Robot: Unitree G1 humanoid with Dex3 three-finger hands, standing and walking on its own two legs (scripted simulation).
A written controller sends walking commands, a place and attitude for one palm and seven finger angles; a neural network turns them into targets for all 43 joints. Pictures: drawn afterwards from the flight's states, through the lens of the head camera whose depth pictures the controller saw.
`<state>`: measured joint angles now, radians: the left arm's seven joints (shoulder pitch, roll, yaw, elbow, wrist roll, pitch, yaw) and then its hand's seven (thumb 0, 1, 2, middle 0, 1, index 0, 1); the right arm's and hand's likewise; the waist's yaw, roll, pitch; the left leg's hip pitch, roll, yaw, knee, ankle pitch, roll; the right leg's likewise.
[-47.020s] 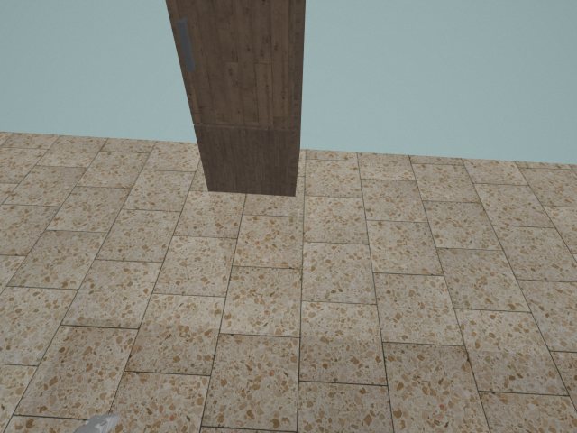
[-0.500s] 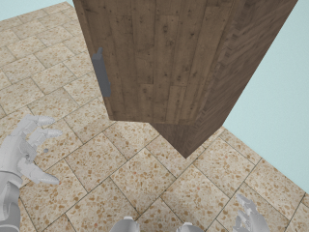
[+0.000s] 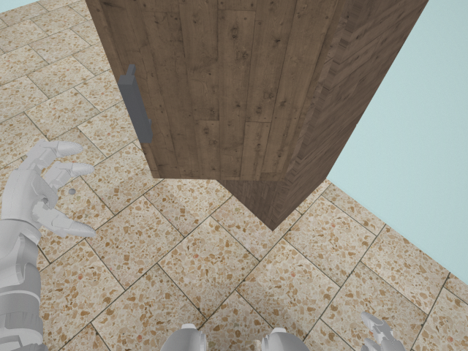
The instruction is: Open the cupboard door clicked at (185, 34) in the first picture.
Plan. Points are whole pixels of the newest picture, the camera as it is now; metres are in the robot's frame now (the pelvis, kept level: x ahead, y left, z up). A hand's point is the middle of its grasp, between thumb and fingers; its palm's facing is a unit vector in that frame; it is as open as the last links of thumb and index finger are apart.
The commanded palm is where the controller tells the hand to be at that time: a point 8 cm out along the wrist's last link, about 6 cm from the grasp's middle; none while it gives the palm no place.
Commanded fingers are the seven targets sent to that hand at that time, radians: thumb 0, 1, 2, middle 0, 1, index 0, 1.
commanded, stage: move the hooked fingers beside the handle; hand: left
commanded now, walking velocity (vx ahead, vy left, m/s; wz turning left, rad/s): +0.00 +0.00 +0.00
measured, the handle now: (139, 105) +0.57 +0.21 +0.04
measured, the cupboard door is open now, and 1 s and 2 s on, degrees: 45 45 45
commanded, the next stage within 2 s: slide the fingers in behind the handle in 1.92 s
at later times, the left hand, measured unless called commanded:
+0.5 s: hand (90, 153) +0.43 +0.27 +0.06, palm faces +0.03 -1.00 -0.02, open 14.0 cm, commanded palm +0.41 +0.31 +0.05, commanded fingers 0.00 -0.50 0.30 -0.30 -1.20 -0.30 -1.20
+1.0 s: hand (100, 124) +0.50 +0.26 +0.06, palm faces +0.00 -1.00 -0.02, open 14.0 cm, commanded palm +0.49 +0.30 +0.05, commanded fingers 0.00 -0.50 0.30 -0.30 -1.20 -0.30 -1.20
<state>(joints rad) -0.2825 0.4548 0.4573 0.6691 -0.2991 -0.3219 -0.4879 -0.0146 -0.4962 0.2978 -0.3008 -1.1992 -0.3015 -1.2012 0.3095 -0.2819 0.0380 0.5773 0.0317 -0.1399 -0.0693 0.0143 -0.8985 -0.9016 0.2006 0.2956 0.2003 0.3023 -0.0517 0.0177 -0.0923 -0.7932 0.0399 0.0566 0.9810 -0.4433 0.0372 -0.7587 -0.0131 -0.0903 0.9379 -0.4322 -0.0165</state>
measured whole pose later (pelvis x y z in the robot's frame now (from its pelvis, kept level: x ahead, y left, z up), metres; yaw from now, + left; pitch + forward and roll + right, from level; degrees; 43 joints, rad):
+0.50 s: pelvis +0.00 +0.00 -0.01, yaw -1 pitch +18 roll -2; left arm -0.62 0.56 0.50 1.01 -0.19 -0.39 -0.45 -0.01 -0.50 0.30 -0.30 -1.20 -0.30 -1.20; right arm 0.34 -0.28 0.04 0.60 0.02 -0.04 -0.05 0.01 -0.90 -0.90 0.20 0.30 0.20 0.30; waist -0.11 0.01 -0.09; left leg -0.90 0.05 0.06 1.04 -0.46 0.04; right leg -0.87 0.00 -0.08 0.98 -0.43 -0.01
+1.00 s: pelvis +0.00 +0.01 -0.02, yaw -2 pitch +23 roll -4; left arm -0.88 0.68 0.50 1.19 -0.13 -0.39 -0.45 -0.01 -0.50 0.30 -0.30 -1.20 -0.30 -1.20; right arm 0.38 -0.29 0.05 0.62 0.00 0.05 -0.04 0.01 -0.90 -0.90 0.20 0.30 0.20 0.30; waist -0.17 0.02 -0.09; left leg -1.03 0.06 0.05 1.10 -0.48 0.05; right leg -0.97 0.01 -0.09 1.01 -0.44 0.00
